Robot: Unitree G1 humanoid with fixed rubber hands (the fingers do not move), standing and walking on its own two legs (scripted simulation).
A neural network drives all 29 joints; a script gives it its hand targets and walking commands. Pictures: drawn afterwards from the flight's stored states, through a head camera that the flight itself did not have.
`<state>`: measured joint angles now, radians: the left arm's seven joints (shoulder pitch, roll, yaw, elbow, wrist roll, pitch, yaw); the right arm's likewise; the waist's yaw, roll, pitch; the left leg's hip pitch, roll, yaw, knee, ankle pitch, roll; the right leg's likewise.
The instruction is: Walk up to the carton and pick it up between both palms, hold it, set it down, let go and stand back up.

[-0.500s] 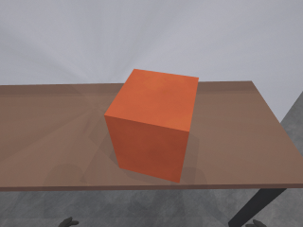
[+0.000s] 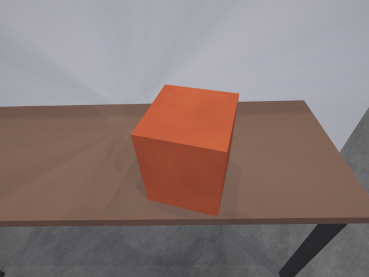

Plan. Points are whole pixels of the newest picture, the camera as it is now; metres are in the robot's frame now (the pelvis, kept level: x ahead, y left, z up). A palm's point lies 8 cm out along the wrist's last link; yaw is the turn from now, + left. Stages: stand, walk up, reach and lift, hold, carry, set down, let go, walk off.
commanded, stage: stand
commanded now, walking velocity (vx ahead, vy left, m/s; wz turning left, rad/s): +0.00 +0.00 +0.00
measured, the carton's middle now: (191, 149) +0.45 +0.00 +0.04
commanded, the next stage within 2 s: none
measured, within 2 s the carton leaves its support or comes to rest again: neither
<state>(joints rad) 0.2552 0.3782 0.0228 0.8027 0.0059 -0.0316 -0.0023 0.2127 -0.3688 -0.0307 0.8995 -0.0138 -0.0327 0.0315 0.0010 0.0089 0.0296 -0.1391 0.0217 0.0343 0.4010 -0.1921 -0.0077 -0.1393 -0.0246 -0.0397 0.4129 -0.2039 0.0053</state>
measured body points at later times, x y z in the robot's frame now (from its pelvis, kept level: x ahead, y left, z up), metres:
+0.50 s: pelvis -0.01 +0.00 +0.00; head -0.01 -0.01 +0.45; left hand +0.07 +0.31 -0.11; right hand +0.06 -0.31 -0.12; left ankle +0.02 +0.12 -0.74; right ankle +0.02 -0.12 -0.74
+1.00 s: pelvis +0.00 +0.00 +0.00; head -0.01 +0.00 +0.45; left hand +0.08 +0.31 -0.12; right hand +0.07 -0.32 -0.12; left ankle +0.02 +0.12 -0.74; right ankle +0.02 -0.12 -0.74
